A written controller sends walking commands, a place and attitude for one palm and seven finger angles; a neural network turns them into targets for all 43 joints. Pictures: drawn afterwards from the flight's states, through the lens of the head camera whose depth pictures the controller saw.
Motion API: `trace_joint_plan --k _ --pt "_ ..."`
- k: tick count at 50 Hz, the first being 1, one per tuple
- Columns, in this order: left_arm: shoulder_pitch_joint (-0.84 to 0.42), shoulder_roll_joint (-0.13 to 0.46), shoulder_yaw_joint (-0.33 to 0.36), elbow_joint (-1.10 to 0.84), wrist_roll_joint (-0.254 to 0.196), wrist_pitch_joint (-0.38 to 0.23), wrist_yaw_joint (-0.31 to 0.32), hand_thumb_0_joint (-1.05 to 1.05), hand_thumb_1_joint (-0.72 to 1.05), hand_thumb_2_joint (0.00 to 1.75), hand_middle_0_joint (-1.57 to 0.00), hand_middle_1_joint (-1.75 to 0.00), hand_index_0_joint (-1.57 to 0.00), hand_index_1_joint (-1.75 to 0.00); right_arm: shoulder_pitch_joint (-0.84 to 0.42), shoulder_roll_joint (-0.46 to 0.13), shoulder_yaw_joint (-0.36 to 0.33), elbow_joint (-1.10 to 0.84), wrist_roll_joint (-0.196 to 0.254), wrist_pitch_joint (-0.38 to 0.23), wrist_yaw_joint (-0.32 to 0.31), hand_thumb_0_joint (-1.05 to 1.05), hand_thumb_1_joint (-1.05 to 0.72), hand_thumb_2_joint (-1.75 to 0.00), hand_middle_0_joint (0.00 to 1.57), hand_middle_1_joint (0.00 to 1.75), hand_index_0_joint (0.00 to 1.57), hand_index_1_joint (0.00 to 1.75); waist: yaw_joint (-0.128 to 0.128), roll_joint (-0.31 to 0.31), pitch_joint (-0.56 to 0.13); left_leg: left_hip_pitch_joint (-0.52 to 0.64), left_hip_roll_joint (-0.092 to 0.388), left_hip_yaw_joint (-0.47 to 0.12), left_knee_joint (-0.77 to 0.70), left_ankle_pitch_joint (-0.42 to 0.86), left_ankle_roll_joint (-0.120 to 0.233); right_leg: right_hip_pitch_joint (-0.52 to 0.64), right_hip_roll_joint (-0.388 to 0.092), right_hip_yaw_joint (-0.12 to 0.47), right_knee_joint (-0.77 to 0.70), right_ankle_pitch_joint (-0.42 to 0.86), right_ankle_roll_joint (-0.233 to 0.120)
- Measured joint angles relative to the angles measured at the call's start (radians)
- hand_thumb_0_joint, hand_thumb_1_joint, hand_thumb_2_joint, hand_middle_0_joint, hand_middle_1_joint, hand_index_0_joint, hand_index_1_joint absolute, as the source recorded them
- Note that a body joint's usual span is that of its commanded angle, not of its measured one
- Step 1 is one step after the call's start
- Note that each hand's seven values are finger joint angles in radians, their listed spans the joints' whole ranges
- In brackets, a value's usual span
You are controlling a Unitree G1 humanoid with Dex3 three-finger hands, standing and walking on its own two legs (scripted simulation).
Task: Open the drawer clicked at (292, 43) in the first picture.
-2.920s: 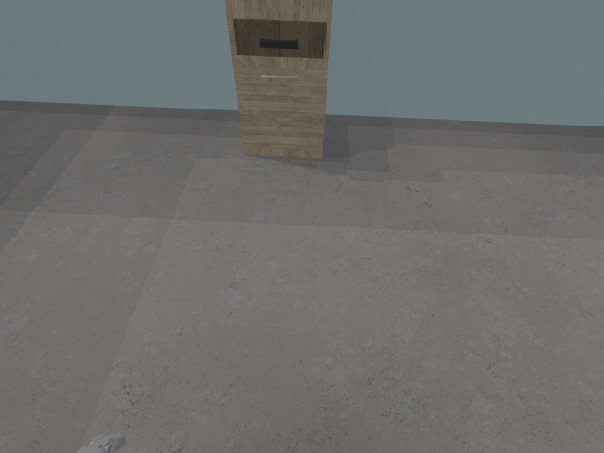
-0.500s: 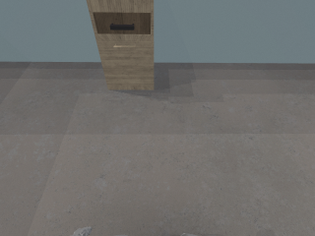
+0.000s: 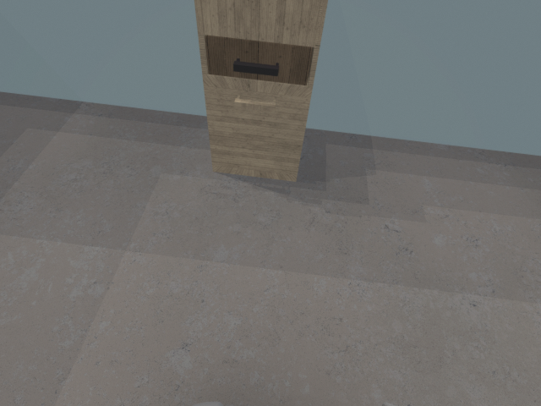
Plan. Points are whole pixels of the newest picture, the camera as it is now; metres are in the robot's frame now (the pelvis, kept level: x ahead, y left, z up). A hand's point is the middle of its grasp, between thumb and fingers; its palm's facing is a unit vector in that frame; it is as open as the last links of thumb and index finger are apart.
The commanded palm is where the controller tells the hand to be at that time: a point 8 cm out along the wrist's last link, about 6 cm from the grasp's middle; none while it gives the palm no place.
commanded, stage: walk to a spot facing it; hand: left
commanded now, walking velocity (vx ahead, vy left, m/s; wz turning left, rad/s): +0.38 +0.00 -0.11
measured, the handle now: (256, 65) +1.22 +0.18 -0.14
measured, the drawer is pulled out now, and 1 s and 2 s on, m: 0.00 0.00 0.00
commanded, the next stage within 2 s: take the last steps up to it in 0.70 s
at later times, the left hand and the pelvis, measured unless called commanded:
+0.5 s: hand (227, 303) +0.31 +0.11 -0.15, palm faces -0.04 -0.97 -0.22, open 7.4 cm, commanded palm none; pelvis +0.20 -0.07 +0.00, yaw -3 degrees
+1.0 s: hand (208, 307) +0.31 +0.16 -0.19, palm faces +0.18 -0.97 -0.13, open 7.4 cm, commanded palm none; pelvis +0.38 +0.00 +0.00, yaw +6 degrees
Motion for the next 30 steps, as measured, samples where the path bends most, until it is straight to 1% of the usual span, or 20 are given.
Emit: trace_joint_plan --k 1,3,5,8,11,13,17,19,20,21,22,23,24,25,27,30 --pt "-0.013 0.003 0.004 -0.002 0.002 0.005 -0.002 0.01 0.91 0.90 -0.20 -0.30 -0.20 -0.30 0.016 0.005 -0.007 0.002 0.008 -0.004 -0.008 -0.01 -0.92 -0.89 0.20 0.30 0.20 0.30 -0.006 -0.002 -0.002 0.028 -0.005 0.008 -0.026 -0.003 -0.003 -0.054 -0.008 0.010 0.070 0.028 0.002" --pt "-0.046 0.010 0.013 -0.018 0.007 0.012 -0.004 0.01 0.91 0.90 -0.20 -0.30 -0.20 -0.30 0.043 -0.008 -0.027 0.002 0.016 -0.016 -0.030 -0.03 -0.95 -0.89 0.20 0.30 0.20 0.30 -0.023 -0.005 -0.007 0.081 -0.016 0.020 -0.087 0.006 -0.009 -0.143 -0.028 0.022 0.121 0.087 0.010" --pt "-0.087 0.020 0.023 -0.044 0.012 0.019 -0.005 0.01 0.91 0.90 -0.20 -0.30 -0.20 -0.30 0.077 -0.027 -0.028 0.020 0.010 -0.014 -0.034 -0.04 -0.96 -0.89 0.20 0.30 0.20 0.30 -0.030 -0.004 -0.016 0.128 -0.024 0.025 -0.141 0.012 -0.007 -0.208 -0.050 0.027 0.097 0.137 0.019" --pt "-0.152 0.034 0.031 -0.089 0.014 0.025 -0.008 0.01 0.91 0.90 -0.20 -0.30 -0.20 -0.30 0.136 -0.040 -0.025 0.059 0.007 -0.003 -0.033 -0.03 -0.96 -0.89 0.20 0.30 0.20 0.30 -0.032 -0.003 -0.032 0.191 -0.031 0.030 -0.207 0.012 -0.013 -0.265 -0.079 0.030 -0.003 0.207 0.032" --pt "-0.213 0.042 0.035 -0.125 0.012 0.029 -0.013 0.01 0.92 0.90 -0.19 -0.30 -0.19 -0.30 0.191 -0.040 -0.022 0.094 0.004 0.009 -0.027 -0.02 -0.94 -0.89 0.20 0.30 0.20 0.30 -0.041 0.004 -0.040 0.247 -0.031 0.033 -0.249 -0.001 -0.029 -0.271 -0.094 0.025 -0.149 0.256 0.040" --pt "-0.249 0.046 0.037 -0.141 0.010 0.029 -0.016 0.01 0.92 0.90 -0.19 -0.30 -0.19 -0.30 0.221 -0.036 -0.020 0.111 0.001 0.015 -0.023 -0.01 -0.93 -0.89 0.19 0.30 0.20 0.30 -0.054 0.010 -0.039 0.278 -0.027 0.038 -0.260 -0.019 -0.043 -0.256 -0.094 0.017 -0.245 0.272 0.041" --pt "-0.301 0.053 0.036 -0.163 0.011 0.023 -0.021 0.01 0.92 0.90 -0.19 -0.30 -0.19 -0.30 0.270 -0.027 -0.020 0.133 -0.006 0.023 -0.016 0.00 -0.92 -0.89 0.19 0.30 0.20 0.30 -0.087 0.029 -0.031 0.326 -0.003 0.051 -0.234 -0.087 -0.082 -0.193 -0.067 -0.010 -0.397 0.261 0.027" --pt "-0.315 0.058 0.033 -0.173 0.013 0.007 -0.024 0.01 0.92 0.90 -0.19 -0.30 -0.19 -0.30 0.298 -0.022 -0.018 0.142 -0.006 0.028 -0.013 0.00 -0.92 -0.89 0.20 0.30 0.20 0.30 -0.096 0.040 -0.028 0.326 0.023 0.052 -0.159 -0.152 -0.104 -0.128 -0.040 -0.032 -0.479 0.261 0.010" --pt "-0.324 0.056 0.033 -0.174 0.016 -0.009 -0.022 0.01 0.92 0.90 -0.19 -0.30 -0.19 -0.30 0.304 -0.021 -0.017 0.150 -0.002 0.032 -0.010 0.00 -0.92 -0.89 0.20 0.30 0.20 0.30 -0.094 0.051 -0.022 0.296 0.047 0.043 -0.061 -0.193 -0.097 -0.120 -0.027 -0.042 -0.474 0.291 -0.009" --pt "-0.330 0.052 0.033 -0.175 0.014 -0.022 -0.019 0.01 0.92 0.90 -0.19 -0.30 -0.19 -0.30 0.299 -0.020 -0.015 0.156 0.002 0.042 -0.007 0.00 -0.92 -0.89 0.20 0.30 0.20 0.30 -0.094 0.061 -0.012 0.238 0.060 0.005 0.090 -0.226 -0.083 -0.124 -0.020 -0.050 -0.435 0.274 -0.023" --pt "-0.331 0.047 0.030 -0.177 0.010 -0.032 -0.016 0.01 0.92 0.90 -0.19 -0.30 -0.20 -0.30 0.290 -0.021 -0.014 0.158 0.005 0.051 -0.006 0.00 -0.91 -0.89 0.20 0.30 0.20 0.30 -0.095 0.066 -0.003 0.170 0.055 -0.044 0.252 -0.241 -0.069 -0.114 -0.017 -0.058 -0.414 0.247 -0.032" --pt "-0.325 0.041 0.027 -0.176 0.007 -0.038 -0.014 0.00 0.92 0.90 -0.19 -0.30 -0.20 -0.30 0.279 -0.021 -0.015 0.159 0.007 0.057 -0.004 0.00 -0.91 -0.89 0.20 0.30 0.20 0.30 -0.092 0.068 0.001 0.105 0.047 -0.077 0.393 -0.226 -0.058 -0.094 -0.014 -0.064 -0.416 0.226 -0.035" --pt "-0.313 0.035 0.024 -0.172 0.004 -0.040 -0.011 0.00 0.91 0.90 -0.20 -0.30 -0.20 -0.30 0.266 -0.022 -0.017 0.157 0.008 0.060 -0.003 0.00 -0.91 -0.89 0.20 0.30 0.20 0.30 -0.087 0.066 -0.001 0.043 0.042 -0.095 0.499 -0.192 -0.052 -0.069 -0.011 -0.067 -0.433 0.215 -0.036" --pt "-0.297 0.028 0.021 -0.166 0.002 -0.040 -0.007 0.00 0.91 0.90 -0.20 -0.30 -0.20 -0.30 0.252 -0.024 -0.020 0.152 0.008 0.061 -0.003 0.01 -0.91 -0.89 0.20 0.30 0.20 0.30 -0.083 0.066 -0.005 -0.013 0.043 -0.105 0.567 -0.149 -0.048 -0.040 -0.007 -0.071 -0.462 0.216 -0.031" --pt "-0.260 0.016 0.023 -0.148 -0.002 -0.040 0.006 0.00 0.92 0.90 -0.20 -0.30 -0.20 -0.30 0.221 -0.030 -0.024 0.132 0.004 0.061 -0.003 0.01 -0.91 -0.89 0.19 0.30 0.19 0.30 -0.082 0.068 -0.018 -0.107 0.054 -0.118 0.609 -0.069 -0.051 0.019 0.004 -0.085 -0.530 0.225 -0.029" --pt "-0.205 0.025 0.024 -0.121 0.001 -0.043 0.016 -0.01 0.95 0.90 -0.20 -0.30 -0.20 -0.30 0.175 -0.035 -0.030 0.098 0.001 0.062 -0.001 0.01 -0.91 -0.89 0.19 0.30 0.19 0.30 -0.079 0.069 -0.039 -0.210 0.069 -0.125 0.566 0.009 -0.063 0.099 0.016 -0.109 -0.617 0.230 -0.027"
